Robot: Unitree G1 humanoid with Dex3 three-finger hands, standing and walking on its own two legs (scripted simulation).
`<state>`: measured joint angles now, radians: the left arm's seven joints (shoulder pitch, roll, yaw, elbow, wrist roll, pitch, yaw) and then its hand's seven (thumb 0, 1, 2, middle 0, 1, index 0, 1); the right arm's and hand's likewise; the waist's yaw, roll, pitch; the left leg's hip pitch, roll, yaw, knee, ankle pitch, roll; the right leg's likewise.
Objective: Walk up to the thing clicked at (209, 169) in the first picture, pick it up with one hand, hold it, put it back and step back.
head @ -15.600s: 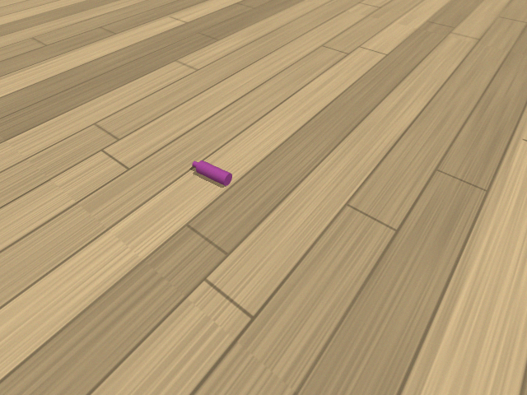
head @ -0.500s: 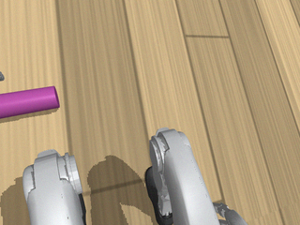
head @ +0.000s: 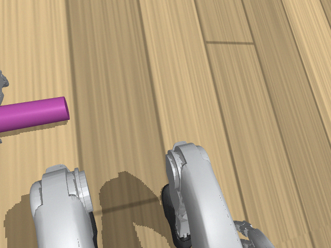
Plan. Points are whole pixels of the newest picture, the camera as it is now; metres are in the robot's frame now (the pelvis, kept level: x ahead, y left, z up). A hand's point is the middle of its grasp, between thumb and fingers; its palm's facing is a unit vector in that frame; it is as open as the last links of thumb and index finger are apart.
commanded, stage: rise first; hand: left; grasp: from above
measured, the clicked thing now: (22, 115) +0.48 +0.30 -0.29
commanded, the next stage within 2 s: approach in 0.06 s
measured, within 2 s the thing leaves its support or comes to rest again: neither
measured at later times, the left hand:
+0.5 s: hand (18, 103) +0.48 +0.27 -0.17, palm faces -0.40 -0.03 -0.91, open 14.1 cm
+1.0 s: hand (7, 111) +0.46 +0.30 -0.17, palm faces -0.47 -0.05 -0.88, open 14.0 cm
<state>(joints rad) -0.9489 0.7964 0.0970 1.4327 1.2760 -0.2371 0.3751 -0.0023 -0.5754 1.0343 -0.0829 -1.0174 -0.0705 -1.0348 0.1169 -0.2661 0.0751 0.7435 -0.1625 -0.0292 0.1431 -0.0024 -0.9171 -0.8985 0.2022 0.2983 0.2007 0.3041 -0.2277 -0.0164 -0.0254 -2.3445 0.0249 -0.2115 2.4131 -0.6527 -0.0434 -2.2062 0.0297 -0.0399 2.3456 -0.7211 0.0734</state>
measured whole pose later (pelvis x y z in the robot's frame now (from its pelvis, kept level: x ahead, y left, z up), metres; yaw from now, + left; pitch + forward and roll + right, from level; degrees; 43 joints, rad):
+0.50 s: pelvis +0.00 +0.00 +0.00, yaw +0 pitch +33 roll -9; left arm -1.05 0.75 0.02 1.51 1.32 -0.22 0.44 0.00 -0.55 1.02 -0.09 -1.05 -0.09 -1.05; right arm 0.14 -0.27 0.10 0.74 -0.18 -0.06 0.14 0.00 -0.92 -0.89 0.20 0.30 0.20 0.30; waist -0.28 -0.03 -0.02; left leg -2.36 0.02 -0.21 2.41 -0.63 -0.05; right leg -2.23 0.03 -0.04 2.34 -0.70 0.07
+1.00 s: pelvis +0.00 -0.01 -0.01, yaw +0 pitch +32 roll -9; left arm -0.98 0.78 0.04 1.41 1.23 -0.22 0.33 0.00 -0.54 1.03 -0.09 -1.05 -0.09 -1.06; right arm 0.16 -0.28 0.10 0.73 -0.16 -0.04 0.14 0.00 -0.92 -0.89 0.20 0.30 0.20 0.30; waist -0.25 -0.02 0.01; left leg -2.35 0.02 -0.22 2.42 -0.64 -0.06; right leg -2.23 0.03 -0.05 2.36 -0.71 0.07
